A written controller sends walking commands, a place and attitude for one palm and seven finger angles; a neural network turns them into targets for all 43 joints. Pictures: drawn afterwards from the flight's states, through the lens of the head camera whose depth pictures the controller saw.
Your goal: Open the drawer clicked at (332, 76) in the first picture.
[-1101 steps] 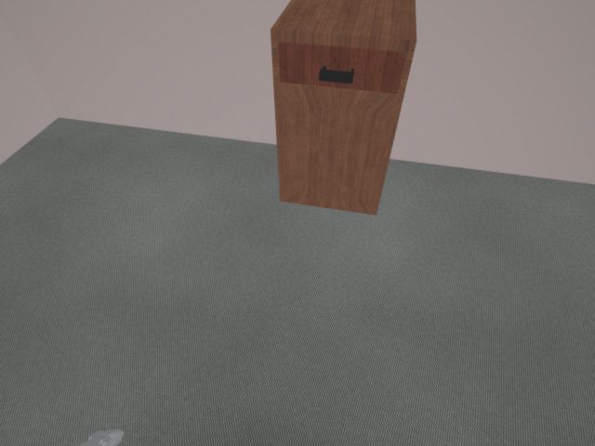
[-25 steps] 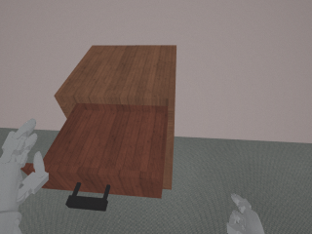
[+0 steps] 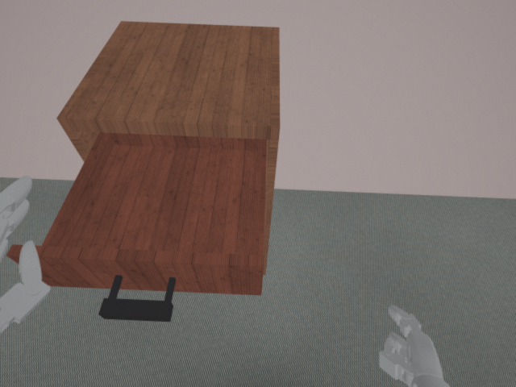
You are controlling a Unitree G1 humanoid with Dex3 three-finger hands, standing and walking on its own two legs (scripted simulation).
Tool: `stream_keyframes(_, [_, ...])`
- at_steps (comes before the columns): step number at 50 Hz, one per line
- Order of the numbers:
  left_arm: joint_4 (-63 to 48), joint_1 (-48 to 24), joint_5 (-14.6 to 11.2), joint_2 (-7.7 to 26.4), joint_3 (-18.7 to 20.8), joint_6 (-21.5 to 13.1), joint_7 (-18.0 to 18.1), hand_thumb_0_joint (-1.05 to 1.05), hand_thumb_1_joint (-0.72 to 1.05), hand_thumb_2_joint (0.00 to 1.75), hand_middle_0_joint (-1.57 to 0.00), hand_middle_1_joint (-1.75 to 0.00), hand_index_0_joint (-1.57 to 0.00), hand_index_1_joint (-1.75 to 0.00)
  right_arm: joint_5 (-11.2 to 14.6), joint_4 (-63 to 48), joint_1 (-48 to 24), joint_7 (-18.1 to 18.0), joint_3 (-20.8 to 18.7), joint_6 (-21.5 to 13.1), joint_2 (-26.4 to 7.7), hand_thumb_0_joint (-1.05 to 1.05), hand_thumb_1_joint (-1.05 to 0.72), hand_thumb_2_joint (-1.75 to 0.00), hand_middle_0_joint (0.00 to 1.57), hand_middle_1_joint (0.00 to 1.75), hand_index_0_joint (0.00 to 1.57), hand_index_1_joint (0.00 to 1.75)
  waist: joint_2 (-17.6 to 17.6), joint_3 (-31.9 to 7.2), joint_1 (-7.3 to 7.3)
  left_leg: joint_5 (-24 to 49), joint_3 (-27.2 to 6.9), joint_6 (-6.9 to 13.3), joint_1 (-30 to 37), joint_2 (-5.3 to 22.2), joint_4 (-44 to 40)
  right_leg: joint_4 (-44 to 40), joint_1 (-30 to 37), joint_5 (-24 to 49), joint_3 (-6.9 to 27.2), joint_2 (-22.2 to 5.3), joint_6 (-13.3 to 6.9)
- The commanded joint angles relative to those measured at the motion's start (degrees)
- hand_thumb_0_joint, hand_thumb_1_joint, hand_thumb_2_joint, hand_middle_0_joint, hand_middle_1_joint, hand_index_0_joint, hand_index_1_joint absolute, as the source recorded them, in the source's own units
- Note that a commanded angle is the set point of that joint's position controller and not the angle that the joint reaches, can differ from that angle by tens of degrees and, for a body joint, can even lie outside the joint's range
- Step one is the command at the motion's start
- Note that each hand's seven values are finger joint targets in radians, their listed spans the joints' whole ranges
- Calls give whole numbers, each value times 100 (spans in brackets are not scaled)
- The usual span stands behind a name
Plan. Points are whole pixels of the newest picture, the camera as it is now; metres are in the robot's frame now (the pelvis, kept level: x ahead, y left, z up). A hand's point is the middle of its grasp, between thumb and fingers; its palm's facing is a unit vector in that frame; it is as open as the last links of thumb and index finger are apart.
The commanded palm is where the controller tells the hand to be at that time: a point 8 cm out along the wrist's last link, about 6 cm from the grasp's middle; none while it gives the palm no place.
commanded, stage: step back with the hand held close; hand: left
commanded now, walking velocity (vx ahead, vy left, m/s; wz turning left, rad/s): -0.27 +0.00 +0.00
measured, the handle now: (141, 296) +0.27 +0.23 -0.08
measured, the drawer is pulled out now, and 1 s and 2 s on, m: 0.30 0.30 0.30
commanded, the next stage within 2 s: stop stepping back and stand still in 0.86 s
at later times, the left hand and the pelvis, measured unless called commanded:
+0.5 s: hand (8, 334) +0.15 +0.24 +0.17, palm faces +0.34 -0.82 -0.46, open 7.4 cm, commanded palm +0.08 +0.28 +0.18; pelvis -0.05 +0.00 +0.00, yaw -1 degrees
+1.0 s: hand out of the picture +0.02 +0.18 +0.14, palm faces +0.29 -0.83 -0.48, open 7.4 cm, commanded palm -0.06 +0.23 +0.18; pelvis -0.19 -0.05 +0.00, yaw +0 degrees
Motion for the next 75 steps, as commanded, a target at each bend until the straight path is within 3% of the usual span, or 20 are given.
stream_keyframes(1, [-1213, 74, -2, 650, 688, -341, 195, 0, 90, 90, -20, -30, -20, -30, -61, -922, -455, -62, -190, -410, -692, 0, -90, -90, 20, 30, 20, 30, 581, -936, 31, 1634, -923, 111, -844, 1208, -797, 635, 1230, 600, 349, -177, -21])
stream_keyframes(10, [-1259, -348, -14, 663, 548, -428, 284, 0, 90, 90, -20, -30, -20, -30, -28, -733, -175, -6, -157, -476, -626, 0, -90, -90, 20, 30, 20, 30, -847, -834, -116, -767, -348, -132, -26, 188, 1429, -1395, -541, -623, 1702, -1512, -709])
stream_keyframes(13, [-1376, -197, 0, 696, 648, -445, 316, 0, 90, 90, -20, -30, -20, -30, -52, -718, -318, -39, -101, -478, -651, 0, -90, -90, 20, 30, 20, 30, -274, -805, -78, -359, -529, -67, 36, 449, 138, -827, -301, -326, 996, -1062, -460])
stream_keyframes(16, [-1748, -231, 168, 754, 729, -551, 376, 0, 90, 90, -20, -30, -20, -30, -132, -884, -448, -104, -53, -607, -666, 0, -90, -90, 20, 30, 20, 30, 1820, -690, -58, -467, -2071, 303, -1560, 1792, -1774, 1576, 739, -863, 241, 144, 55])
stream_keyframes(20, [-1514, 118, 72, 599, 635, -526, 368, 0, 90, 90, -20, -30, -20, -30, -190, -593, -178, -50, -178, -823, -559, 0, -90, -90, 20, 30, 20, 30, 794, -1199, 32, 3742, -1367, 463, 608, 1787, -623, 1871, -430, -1402, 391, 65, 30])
stream_keyframes(27, [-1440, 32, -101, 666, 566, -418, 144, 0, 90, 90, -20, -30, -20, -30, -163, -431, -398, 95, -111, -875, -703, 0, -90, -90, 20, 30, 20, 30, 1100, -1226, 38, 3551, -1248, 359, 947, 1688, -817, 535, 170, -1003, 163, 166, 76])
stream_keyframes(33, [-1573, 369, -263, 1002, 996, -582, -50, 0, 90, 90, -20, -30, -20, -30, -45, -647, -658, 146, -82, -677, -736, 0, -90, -90, 20, 30, 20, 30, 632, -1536, 185, 2177, -712, 88, 383, 1300, -293, -943, 1174, 758, 120, -74, 39])
stream_keyframes(35, [-1349, 371, -277, 968, 899, -556, -68, 0, 90, 90, -20, -30, -20, -30, 174, -702, -499, 136, -195, -568, -637, 0, -90, -90, 20, 30, 20, 30, -1174, -1724, 58, 544, 82, -288, 483, 358, 1320, -1126, 617, 2693, 706, -1125, -342])
stream_keyframes(37, [-1012, 392, -236, 926, 950, -511, 22, 0, 90, 90, -20, -30, -20, -30, 204, -774, -805, 49, -189, -497, -487, 0, -90, -90, 20, 30, 20, 30, -1190, -1134, 71, -1213, -298, -333, -854, 82, 3022, -986, 303, 3501, 1252, -1935, -901])
stream_keyframes(42, [-777, 138, 50, 687, 668, -338, 219, 0, 90, 90, -20, -30, -20, -30, 0, -659, -804, -210, 49, -241, -352, 0, -90, -90, 20, 30, 20, 30, -673, -932, -131, -660, -66, -352, -964, 248, 509, -262, 1391, 4749, 623, -1225, -473])
stream_keyframes(44, [-1140, -36, 4, 752, 508, -328, 258, 0, 90, 90, -20, -30, -20, -30, 25, -617, -739, -252, -47, -240, -472, 0, -90, -90, 20, 30, 20, 30, -347, -1023, -164, 1039, -15, -274, -334, 458, -819, 157, 1479, 4271, 376, -926, -142])
stream_keyframes(48, [-1813, 284, -85, 935, 727, -534, 201, 0, 90, 90, -20, -30, -20, -30, 10, -716, -494, -32, -243, -597, -539, 0, -90, -90, 20, 30, 20, 30, 1465, -1867, 30, 5110, -1082, 302, 1087, 1887, -388, 1103, 58, -534, 308, -170, 58])
stream_keyframes(53, [-1653, 463, -91, 798, 828, -358, 269, 0, 90, 90, -20, -30, -20, -30, 78, -713, -382, 31, -116, -718, -663, 0, -90, -90, 20, 30, 20, 30, 765, -922, 2, 1199, -664, 168, -425, 1374, -387, -183, 1095, -267, 138, -139, 145])
stream_keyframes(55, [-1348, 118, -104, 853, 833, -331, 280, 0, 90, 90, -20, -30, -20, -30, 115, -783, -313, -14, -139, -675, -651, 0, -90, -90, 20, 30, 20, 30, -524, -618, -100, -1324, -119, -197, -690, 509, 513, -1321, 524, -1502, 1214, -808, -130])
stream_keyframes(57, [-883, -61, -114, 664, 600, -239, 314, 0, 90, 90, -20, -30, -20, -30, 59, -567, -124, -51, -196, -545, -642, 0, -90, -90, 20, 30, 20, 30, -1021, -438, -146, -1002, -99, -296, -226, 144, 2782, -2285, -826, -3048, 2490, -1890, -740])
stream_keyframes(64, [-832, -376, 146, 563, 285, -234, 305, 0, 90, 90, -20, -30, -20, -30, -63, -532, -236, -146, 28, -713, -611, 0, -90, -90, 20, 30, 20, 30, -320, -379, -134, -897, 268, 93, 452, 266, -752, -1438, -163, -2344, 1011, -939, -316])
stream_keyframes(67, [-1476, -397, 163, 708, 368, -425, 308, 0, 90, 90, -20, -30, -20, -30, -72, -671, -171, -64, -134, -851, -859, 0, -90, -90, 20, 30, 20, 30, 1067, -740, 25, -107, -887, 438, 329, 1304, -1317, 554, 619, -732, 185, 0, 62])
stream_keyframes(69, [-1427, -333, 169, 970, 701, -360, 312, 0, 90, 90, -20, -30, -20, -30, -11, -623, -254, -34, -36, -849, -601, 0, -90, -90, 20, 30, 20, 30, 1509, -399, -10, -2000, -1161, 499, -728, 1516, -1762, 1100, 719, -1055, 84, 4, 70])
stream_keyframes(72, [-856, -432, 139, 673, 488, -373, 262, 0, 90, 90, -20, -30, -20, -30, 10, -507, -177, -34, -52, -868, -710, 0, -90, -90, 20, 30, 20, 30, 547, 112, -51, -1758, -801, 407, -1426, 1204, -1193, 280, 1321, -737, 97, 28, 108])
stream_keyframes(75, [-549, -655, 124, 712, 512, -481, 223, 0, 90, 90, -20, -30, -20, -30, 9, -478, -157, -59, -133, -837, -708, 0, -90, -90, 20, 30, 20, 30, -560, 183, -123, -1638, -188, 100, -1045, 341, 315, -1457, 463, -2613, 1871, -728, -262])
